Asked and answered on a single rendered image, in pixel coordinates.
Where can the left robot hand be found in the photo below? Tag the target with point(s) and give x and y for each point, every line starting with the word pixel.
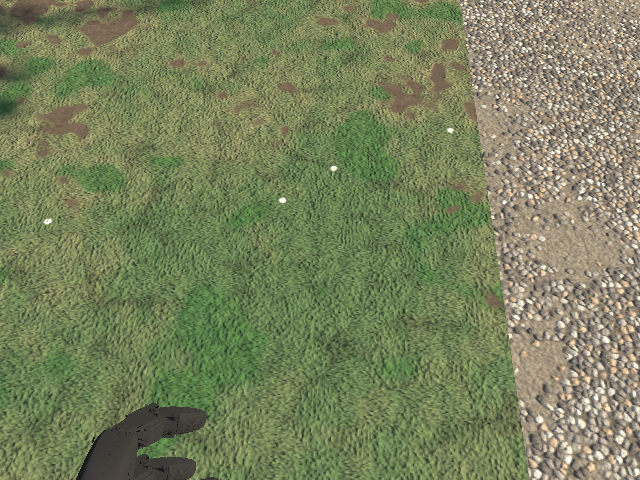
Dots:
pixel 113 455

